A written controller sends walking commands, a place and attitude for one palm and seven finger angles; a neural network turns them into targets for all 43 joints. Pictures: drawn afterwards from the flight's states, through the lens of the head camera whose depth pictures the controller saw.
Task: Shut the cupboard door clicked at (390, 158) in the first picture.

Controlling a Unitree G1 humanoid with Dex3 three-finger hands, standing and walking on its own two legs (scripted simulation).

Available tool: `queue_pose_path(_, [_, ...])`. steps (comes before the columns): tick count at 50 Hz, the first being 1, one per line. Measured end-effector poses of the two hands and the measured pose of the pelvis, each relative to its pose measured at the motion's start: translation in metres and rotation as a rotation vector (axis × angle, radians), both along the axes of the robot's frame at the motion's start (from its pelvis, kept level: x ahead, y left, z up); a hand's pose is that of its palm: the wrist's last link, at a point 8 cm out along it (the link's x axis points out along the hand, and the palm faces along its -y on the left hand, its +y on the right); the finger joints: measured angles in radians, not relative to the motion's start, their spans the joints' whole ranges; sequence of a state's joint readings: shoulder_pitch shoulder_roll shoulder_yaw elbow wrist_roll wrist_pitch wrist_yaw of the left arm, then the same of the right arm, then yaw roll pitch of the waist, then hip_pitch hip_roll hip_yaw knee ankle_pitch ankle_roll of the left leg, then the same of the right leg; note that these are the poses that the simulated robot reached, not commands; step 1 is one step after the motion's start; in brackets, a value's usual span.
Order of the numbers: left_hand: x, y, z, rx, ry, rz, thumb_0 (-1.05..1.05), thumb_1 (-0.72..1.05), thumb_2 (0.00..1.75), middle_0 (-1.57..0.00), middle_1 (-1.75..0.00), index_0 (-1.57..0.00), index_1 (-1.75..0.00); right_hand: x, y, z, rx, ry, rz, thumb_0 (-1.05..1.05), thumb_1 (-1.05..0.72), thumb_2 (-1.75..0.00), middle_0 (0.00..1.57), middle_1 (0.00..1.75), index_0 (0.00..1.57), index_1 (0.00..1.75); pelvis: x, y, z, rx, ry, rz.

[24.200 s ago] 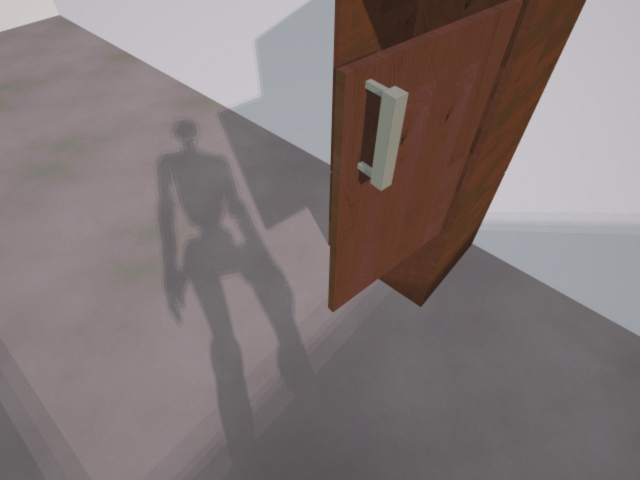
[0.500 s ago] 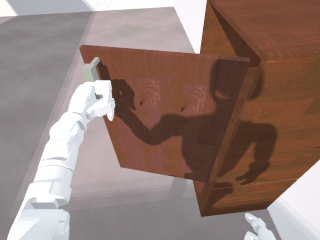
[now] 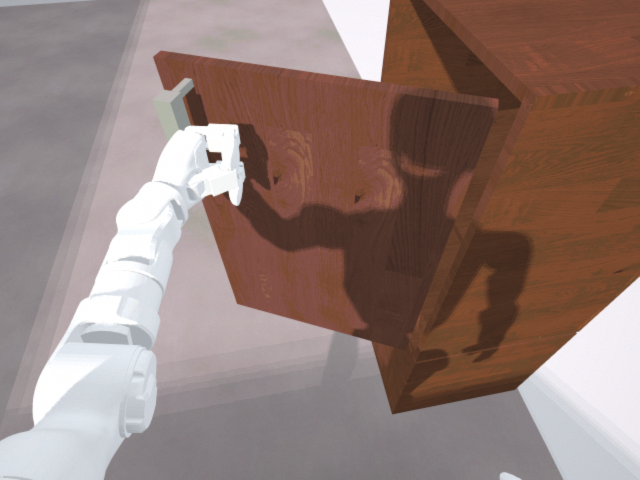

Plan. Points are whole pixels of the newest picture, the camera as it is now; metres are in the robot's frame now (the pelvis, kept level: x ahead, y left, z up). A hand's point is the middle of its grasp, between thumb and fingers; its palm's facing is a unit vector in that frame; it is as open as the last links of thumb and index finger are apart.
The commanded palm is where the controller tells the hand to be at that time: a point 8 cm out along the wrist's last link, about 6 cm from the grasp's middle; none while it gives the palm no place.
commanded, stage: push the door shut along its arc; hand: left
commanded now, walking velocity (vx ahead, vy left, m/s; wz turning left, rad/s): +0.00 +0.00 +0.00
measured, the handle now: (192, 141) +0.52 +0.16 +0.16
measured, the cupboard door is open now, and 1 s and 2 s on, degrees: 63 51 51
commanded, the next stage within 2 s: pull the fist back off the door in 0.64 s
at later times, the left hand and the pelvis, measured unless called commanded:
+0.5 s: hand (262, 155) +0.47 +0.06 +0.17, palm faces -0.41 -0.91 -0.05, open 3.2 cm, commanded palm +0.49 +0.10 +0.16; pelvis +0.00 -0.01 -0.01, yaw +0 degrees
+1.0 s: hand (277, 144) +0.50 +0.04 +0.16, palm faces +0.06 -1.00 -0.02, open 3.1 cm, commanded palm +0.47 +0.08 +0.16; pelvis +0.00 -0.02 -0.01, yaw -1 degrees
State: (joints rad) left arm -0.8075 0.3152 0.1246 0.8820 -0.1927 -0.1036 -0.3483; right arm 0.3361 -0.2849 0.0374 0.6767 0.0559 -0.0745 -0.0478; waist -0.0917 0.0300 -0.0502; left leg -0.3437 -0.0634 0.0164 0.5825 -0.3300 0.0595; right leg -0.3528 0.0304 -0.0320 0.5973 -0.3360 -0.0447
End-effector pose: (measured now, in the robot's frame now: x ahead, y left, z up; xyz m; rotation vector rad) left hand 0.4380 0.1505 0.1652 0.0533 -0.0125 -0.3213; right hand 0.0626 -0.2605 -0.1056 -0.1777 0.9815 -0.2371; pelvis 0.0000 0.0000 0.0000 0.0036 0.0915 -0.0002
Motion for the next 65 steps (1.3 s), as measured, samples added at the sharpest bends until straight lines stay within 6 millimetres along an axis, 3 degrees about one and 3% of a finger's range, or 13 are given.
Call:
queue_pose_path(38, [0.055, -0.054, 0.009, 0.008, 0.039, -0.153, 0.03, 0.97, 0.97, -1.30, -1.50, -1.29, -1.50, -0.047, -0.027, -0.012, -0.054, 0.160, -0.054, 0.01, -0.91, -0.90, 0.21, 0.30, 0.20, 0.30, 0.001, -0.015, -0.010, 0.007, 0.103, 0.009])
queue_pose_path(43, [0.062, -0.051, 0.005, -0.175, 0.062, 0.136, 0.04, 0.89, 0.93, -1.30, -1.50, -1.30, -1.50, -0.047, -0.022, -0.013, -0.004, 0.153, -0.055, 0.01, -0.91, -0.90, 0.20, 0.30, 0.20, 0.30, 0.001, -0.014, -0.008, -0.004, 0.120, 0.000])
queue_pose_path(48, [0.050, -0.051, -0.001, -0.106, -0.018, 0.369, 0.03, 0.88, 0.91, -1.30, -1.50, -1.29, -1.50, -0.040, -0.006, -0.018, 0.080, 0.140, -0.008, 0.01, -0.91, -0.90, 0.20, 0.30, 0.20, 0.30, 0.003, -0.015, -0.008, -0.001, 0.132, -0.012])
queue_pose_path(55, [0.027, -0.070, -0.015, -0.022, 0.013, 0.313, 0.02, 0.89, 0.90, -1.30, -1.50, -1.29, -1.50, -0.028, 0.005, -0.024, 0.137, 0.114, -0.024, 0.01, -0.91, -0.90, 0.20, 0.30, 0.20, 0.30, 0.002, -0.018, -0.005, -0.001, 0.081, -0.018])
queue_pose_path(60, [0.021, -0.071, 0.003, -0.108, -0.001, 0.328, 0.02, 0.89, 0.90, -1.30, -1.50, -1.30, -1.50, -0.017, -0.001, -0.015, 0.107, 0.048, -0.040, 0.01, -0.91, -0.90, 0.20, 0.30, 0.20, 0.30, 0.000, -0.020, -0.002, 0.001, 0.045, -0.028])
queue_pose_path(65, [0.009, -0.058, 0.018, -0.066, -0.082, 0.342, 0.02, 0.89, 0.90, -1.30, -1.50, -1.29, -1.50, -0.008, -0.010, -0.007, 0.095, -0.006, -0.023, 0.01, -0.91, -0.90, 0.20, 0.30, 0.20, 0.30, -0.003, -0.022, -0.001, 0.005, 0.031, -0.034])
